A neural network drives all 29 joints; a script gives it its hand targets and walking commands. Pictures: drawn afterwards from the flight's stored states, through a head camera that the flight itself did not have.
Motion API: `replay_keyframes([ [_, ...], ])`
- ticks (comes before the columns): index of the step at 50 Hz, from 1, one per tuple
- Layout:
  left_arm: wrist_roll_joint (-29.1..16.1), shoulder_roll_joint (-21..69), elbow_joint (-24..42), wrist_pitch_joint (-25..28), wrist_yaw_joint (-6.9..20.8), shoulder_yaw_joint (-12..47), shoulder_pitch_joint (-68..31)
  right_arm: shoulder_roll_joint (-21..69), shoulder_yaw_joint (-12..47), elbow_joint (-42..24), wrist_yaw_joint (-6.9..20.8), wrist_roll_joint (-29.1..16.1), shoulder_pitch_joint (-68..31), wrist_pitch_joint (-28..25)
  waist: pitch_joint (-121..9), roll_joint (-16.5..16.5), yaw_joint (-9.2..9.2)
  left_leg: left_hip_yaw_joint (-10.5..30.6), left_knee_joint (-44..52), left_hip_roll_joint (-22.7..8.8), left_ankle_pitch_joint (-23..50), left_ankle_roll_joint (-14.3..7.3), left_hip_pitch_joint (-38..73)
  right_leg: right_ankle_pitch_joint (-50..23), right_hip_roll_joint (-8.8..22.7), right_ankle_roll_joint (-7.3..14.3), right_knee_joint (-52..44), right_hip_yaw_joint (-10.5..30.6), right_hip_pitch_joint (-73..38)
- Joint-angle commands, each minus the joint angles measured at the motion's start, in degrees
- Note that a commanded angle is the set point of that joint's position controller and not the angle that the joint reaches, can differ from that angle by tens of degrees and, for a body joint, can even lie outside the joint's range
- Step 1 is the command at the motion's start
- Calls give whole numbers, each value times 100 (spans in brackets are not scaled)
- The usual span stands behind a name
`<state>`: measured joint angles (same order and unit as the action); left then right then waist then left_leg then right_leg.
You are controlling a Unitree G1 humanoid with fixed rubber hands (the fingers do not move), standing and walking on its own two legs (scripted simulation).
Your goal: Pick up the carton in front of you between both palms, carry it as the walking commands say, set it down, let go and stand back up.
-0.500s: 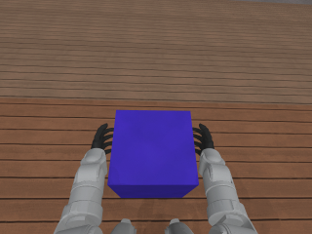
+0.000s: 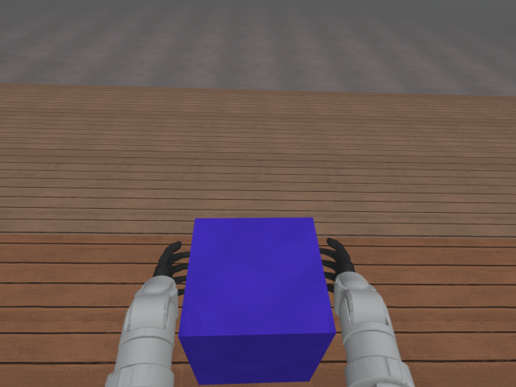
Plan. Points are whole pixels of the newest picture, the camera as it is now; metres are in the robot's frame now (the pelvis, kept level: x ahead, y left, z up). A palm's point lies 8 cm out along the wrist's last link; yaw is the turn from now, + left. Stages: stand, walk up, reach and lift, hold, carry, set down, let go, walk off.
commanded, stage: reach and lift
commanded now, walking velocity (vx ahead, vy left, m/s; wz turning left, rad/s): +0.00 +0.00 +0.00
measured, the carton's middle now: (254, 303) +0.29 +0.00 -0.06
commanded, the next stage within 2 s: hold in 0.88 s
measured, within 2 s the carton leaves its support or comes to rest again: neither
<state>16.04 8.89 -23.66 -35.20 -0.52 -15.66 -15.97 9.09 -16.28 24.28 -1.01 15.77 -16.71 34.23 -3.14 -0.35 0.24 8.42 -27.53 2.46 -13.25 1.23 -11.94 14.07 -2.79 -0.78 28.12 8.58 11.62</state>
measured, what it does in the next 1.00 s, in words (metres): stands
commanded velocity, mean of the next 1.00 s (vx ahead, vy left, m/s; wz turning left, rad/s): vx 0.00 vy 0.00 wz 0.00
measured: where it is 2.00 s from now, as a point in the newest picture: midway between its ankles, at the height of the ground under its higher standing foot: outside the picture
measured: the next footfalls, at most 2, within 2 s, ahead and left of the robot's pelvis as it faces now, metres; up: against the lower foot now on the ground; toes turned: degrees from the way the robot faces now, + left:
none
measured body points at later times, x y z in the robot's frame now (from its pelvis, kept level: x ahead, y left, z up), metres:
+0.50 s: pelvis +0.00 +0.00 +0.00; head -0.02 +0.01 +0.45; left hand +0.31 +0.15 +0.02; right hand +0.31 -0.15 +0.02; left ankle +0.02 +0.14 -0.74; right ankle +0.02 -0.13 -0.74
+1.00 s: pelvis +0.01 +0.00 +0.01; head -0.03 +0.00 +0.46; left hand +0.30 +0.15 +0.04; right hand +0.30 -0.15 +0.04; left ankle +0.02 +0.13 -0.74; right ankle +0.02 -0.13 -0.74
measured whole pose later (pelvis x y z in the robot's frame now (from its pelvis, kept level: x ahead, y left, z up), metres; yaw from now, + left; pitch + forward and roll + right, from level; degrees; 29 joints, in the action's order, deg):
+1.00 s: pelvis +0.01 +0.00 +0.01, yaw +0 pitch -5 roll +0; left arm 13.9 8.1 -12.1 -42.1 -1.1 -10.3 -12.1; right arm 8.2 -11.1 12.8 -1.0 13.9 -12.9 41.2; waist -0.9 -0.3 0.0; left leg 7.9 -21.1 2.0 -11.1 1.0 -4.8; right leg 11.9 -2.1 -0.7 21.5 8.2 4.5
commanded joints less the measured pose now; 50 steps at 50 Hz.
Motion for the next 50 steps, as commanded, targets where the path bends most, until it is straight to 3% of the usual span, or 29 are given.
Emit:
replay_keyframes([
  [1, -1344, 5562, 139, 240, 1537, 3137, -3508, 5750, 3123, 103, 1546, -1296, -3209, -99, -979, 0, 16, -511, 420, 284, 94, -123, 334, -139, -206, 48, -553, -448, -59],
  [9, -1440, 5746, 225, 245, 1532, 3298, -3771, 5795, 3238, 6, 1573, -1352, -3507, -128, -1430, 42, -29, -513, 418, 287, 263, -73, 544, -313, -239, 41, -501, -494, -238],
  [30, -1568, 5557, 945, -58, 1419, 3562, -2841, 5510, 3535, -751, 1527, -1504, -2649, 141, -1451, 42, -10, -460, 653, 339, 1555, 6, 1080, -1548, -321, -25, -725, -456, -771],
  [43, -1617, 5424, 1212, -223, 1426, 3613, -2763, 5478, 3593, -1022, 1490, -1559, -2531, 324, -1267, 12, 3, -463, 741, 350, 1471, -5, 1111, -1562, -300, -48, -816, -429, -876],
  [50, -1849, 5337, 1791, -508, 1372, 3987, -2654, 5404, 3931, -1588, 1428, -1773, -2402, 624, -1401, -13, -35, -449, 839, 350, 1703, 27, 1341, -1858, -286, -72, -906, -396, -1117],
])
